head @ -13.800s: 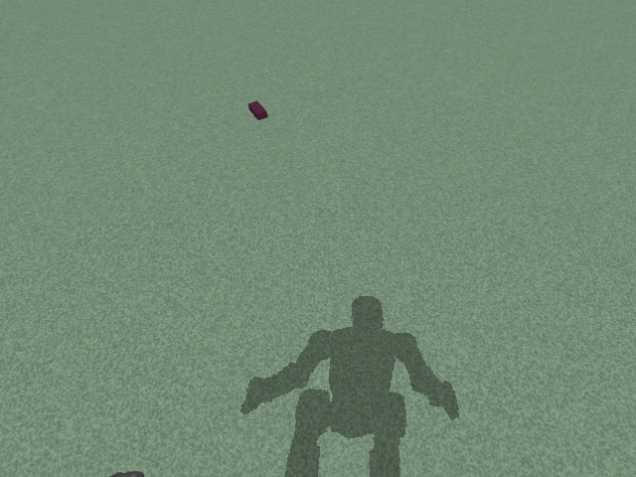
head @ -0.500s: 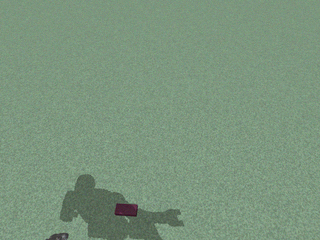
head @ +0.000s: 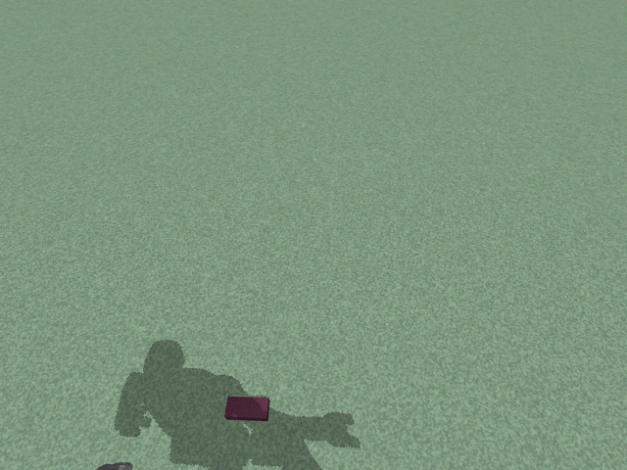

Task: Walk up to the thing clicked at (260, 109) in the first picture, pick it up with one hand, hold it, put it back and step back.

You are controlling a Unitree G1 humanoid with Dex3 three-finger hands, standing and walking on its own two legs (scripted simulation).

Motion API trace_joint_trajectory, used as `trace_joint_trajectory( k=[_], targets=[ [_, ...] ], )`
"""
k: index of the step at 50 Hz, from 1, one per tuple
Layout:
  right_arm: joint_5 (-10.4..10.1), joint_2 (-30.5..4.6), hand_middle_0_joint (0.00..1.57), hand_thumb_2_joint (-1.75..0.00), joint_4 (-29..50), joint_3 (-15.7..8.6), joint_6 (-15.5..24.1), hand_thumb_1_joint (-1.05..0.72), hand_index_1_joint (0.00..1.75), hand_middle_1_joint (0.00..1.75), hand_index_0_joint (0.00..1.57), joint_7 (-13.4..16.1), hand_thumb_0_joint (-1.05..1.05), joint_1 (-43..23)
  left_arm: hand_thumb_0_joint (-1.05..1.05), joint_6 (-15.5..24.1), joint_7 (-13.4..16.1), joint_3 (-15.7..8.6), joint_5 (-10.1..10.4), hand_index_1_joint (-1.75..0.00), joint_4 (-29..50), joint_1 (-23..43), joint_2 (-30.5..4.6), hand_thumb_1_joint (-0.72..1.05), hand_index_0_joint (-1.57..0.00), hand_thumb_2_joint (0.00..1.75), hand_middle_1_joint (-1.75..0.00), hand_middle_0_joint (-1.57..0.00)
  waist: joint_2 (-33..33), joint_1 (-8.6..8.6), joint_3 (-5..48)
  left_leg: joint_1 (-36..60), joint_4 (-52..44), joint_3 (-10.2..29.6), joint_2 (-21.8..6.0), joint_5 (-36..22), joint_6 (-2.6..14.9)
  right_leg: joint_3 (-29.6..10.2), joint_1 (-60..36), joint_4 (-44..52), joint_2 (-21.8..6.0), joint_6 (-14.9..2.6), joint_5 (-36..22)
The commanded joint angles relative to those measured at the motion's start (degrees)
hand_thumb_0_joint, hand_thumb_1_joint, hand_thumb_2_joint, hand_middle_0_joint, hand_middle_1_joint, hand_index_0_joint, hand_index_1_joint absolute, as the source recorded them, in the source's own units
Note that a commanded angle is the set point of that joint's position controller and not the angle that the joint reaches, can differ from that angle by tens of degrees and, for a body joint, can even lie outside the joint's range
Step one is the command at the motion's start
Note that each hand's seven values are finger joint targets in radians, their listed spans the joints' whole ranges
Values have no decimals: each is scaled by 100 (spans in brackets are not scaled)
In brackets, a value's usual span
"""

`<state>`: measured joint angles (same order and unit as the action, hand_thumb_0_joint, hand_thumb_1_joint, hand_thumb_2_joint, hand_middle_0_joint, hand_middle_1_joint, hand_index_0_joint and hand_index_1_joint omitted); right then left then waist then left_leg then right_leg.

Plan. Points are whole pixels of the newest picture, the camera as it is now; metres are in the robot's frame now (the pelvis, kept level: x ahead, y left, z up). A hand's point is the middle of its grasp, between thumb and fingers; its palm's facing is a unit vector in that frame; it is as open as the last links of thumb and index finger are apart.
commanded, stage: walk up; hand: left
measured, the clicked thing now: (247, 408) +0.36 +0.23 -0.76
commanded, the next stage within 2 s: stand in 0.08 s
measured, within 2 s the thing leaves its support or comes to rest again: neither
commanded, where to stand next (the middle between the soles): +0.04 +0.00 m, yaw +2 degrees
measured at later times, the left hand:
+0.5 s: hand out of the picture +0.08 +0.27 -0.15, palm faces +0.00 -0.93 -0.36, open 7.4 cm
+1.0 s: hand out of the picture +0.08 +0.28 -0.15, palm faces +0.01 -0.94 -0.35, open 7.4 cm
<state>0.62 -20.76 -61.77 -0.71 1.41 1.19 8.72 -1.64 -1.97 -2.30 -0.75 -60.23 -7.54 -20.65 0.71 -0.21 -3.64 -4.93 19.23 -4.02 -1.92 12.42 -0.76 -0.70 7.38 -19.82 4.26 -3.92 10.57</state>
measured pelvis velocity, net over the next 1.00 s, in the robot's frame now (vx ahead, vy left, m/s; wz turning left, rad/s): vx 0.01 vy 0.03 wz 0.04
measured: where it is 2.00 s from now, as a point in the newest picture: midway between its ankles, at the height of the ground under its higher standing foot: outside the picture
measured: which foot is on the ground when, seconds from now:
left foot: down 0.00-1.00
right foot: down 0.00-1.00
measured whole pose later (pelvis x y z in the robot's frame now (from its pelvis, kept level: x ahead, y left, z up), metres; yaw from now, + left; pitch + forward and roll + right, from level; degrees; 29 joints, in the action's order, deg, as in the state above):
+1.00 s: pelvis +0.01 +0.03 +0.00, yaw +2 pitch -2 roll +0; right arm 0.7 -20.1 -64.2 0.3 1.1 0.1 6.6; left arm 1.2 0.2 0.3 -0.3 -65.3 -6.1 -19.7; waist -0.5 -0.1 -1.8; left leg -2.4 15.3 -2.6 0.7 11.1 1.3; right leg 0.4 3.9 -15.3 1.7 -1.4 9.6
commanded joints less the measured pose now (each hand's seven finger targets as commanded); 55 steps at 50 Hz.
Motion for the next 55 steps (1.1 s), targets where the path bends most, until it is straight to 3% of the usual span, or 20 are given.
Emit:
trace_joint_trajectory(
  k=[1, 3, 4, 5, 8, 14, 18, 21, 28, 40, 45, 55],
  targets=[
    [-10, -1276, 20, -90, 360, -265, 113, -90, 30, 30, 20, 99, 0, -151, 0, 135, 93, -251, -6, -30, 395, 225, -1229, 90, -20, 90, -30, -20, 35, -23, 477, 143, -164, 605, -687, -699, 326, -938, 16, 314, -999, 44, -1161],
    [-11, -1264, 20, -90, 349, -256, 113, -90, 30, 30, 20, 90, 0, -175, 0, 138, 96, -243, -10, -30, 401, 213, -1220, 90, -20, 90, -30, -20, 47, -11, 480, 177, -173, 594, -675, -630, 318, -983, 45, 368, -1016, 44, -1057],
    [4, -1104, 20, -90, 246, -162, 64, -90, 30, 30, 20, 44, 0, -238, 0, 241, 161, -106, 39, -30, 252, 237, -1072, 90, -20, 90, -30, -20, -394, -10, 649, 104, -217, 590, -616, -366, 266, -1066, -220, 656, -1233, 127, -953],
    [22, -986, 20, -90, 260, -118, 44, -90, 30, 30, 20, 25, 0, -244, 0, 290, 190, -111, 35, -30, 239, 315, -1184, 90, -20, 90, -30, -20, -232, -57, 490, 91, -302, 635, -611, -360, 258, -1081, -110, 661, -1220, 83, -958],
    [7, -1068, 20, -90, 201, -100, 43, -90, 30, 30, 20, -4, 0, -217, 0, 346, 224, -75, 32, -30, 94, 274, -1177, 90, -20, 90, -30, -20, -147, -38, 363, 122, -402, 705, -666, -458, 266, -952, -138, 656, -1173, 131, -1123],
    [10, -1155, 20, -90, 110, -96, 72, -90, 30, 30, 20, -39, 0, -190, 0, 400, 255, -24, 54, -30, -52, 239, -1183, 90, -20, 90, -30, -20, 46, -6, 345, 170, -516, 764, -667, -617, 218, -806, -202, 707, -1132, 229, -1154],
    [22, -1146, 20, -90, 84, -93, 79, -90, 30, 30, 20, -39, 0, -197, 0, 422, 269, -4, 47, -30, -95, 293, -1154, 90, -20, 90, -30, -20, -15, -14, 513, 249, -499, 773, -702, -813, 235, -782, -319, 672, -1177, 215, -1409],
    [35, -1101, 20, -90, 82, -92, 74, -90, 30, 30, 20, -34, 0, -218, 0, 421, 280, -11, 53, -30, -135, 328, -1183, 90, -20, 90, -30, -20, 64, -21, 447, 209, -522, 786, -687, -746, 231, -764, -242, 664, -1174, 221, -1261],
    [6, -1119, 20, -90, 38, -106, 93, -90, 30, 30, 20, -26, 0, -237, 0, 438, 298, 17, 67, -30, -170, 311, -1150, 90, -20, 90, -30, -20, -104, -16, 693, 366, -443, 796, -744, -1485, 248, -674, -493, 527, -1206, 216, -1937],
    [5, -1118, 20, -90, 16, -120, 67, -90, 30, 30, 20, -12, 0, -316, 0, 406, 310, 22, 47, -30, -219, 315, -1162, 90, -20, 90, -30, -20, -128, 4, 515, 325, -521, 855, -729, -1374, 253, -608, -322, 550, -1178, 229, -1484],
    [4, -1106, 20, -90, 41, -119, 73, -90, 30, 30, 20, -17, 0, -306, 0, 408, 316, 19, 36, -30, -210, 324, -1164, 90, -20, 90, -30, -20, -133, -25, 612, 344, -484, 835, -736, -1590, 265, -612, -468, 471, -1232, 211, -1720],
    [0, -1104, 20, -90, 35, -129, 74, -90, 30, 30, 20, -28, 0, -348, 0, 394, 304, 25, 43, -30, -230, 299, -1152, 90, -20, 90, -30, -20, -43, -5, 432, 229, -611, 902, -681, -1262, 279, -590, -352, 565, -1206, 235, -1249]
  ],
)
